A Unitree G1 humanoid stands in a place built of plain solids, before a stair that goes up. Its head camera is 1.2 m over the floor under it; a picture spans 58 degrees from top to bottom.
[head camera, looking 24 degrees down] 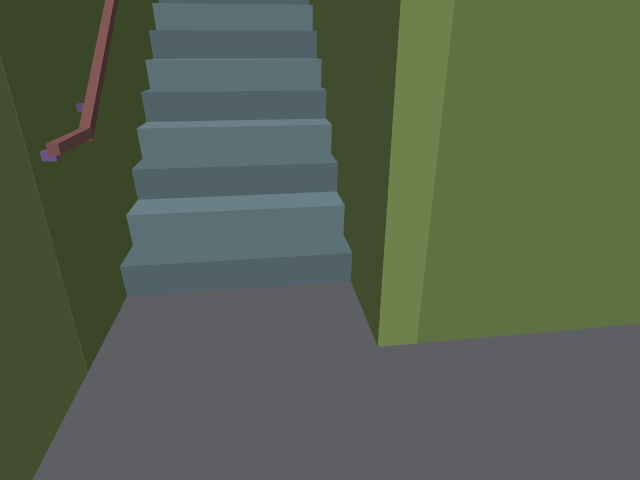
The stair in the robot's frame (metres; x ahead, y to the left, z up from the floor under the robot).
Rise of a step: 0.19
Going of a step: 0.24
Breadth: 1.20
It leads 8 degrees to the left of straight ahead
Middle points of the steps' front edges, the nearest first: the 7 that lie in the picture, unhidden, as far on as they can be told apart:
2.03 0.42 0.18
2.27 0.45 0.37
2.51 0.49 0.56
2.76 0.52 0.75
3.00 0.55 0.94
3.24 0.58 1.12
3.48 0.62 1.31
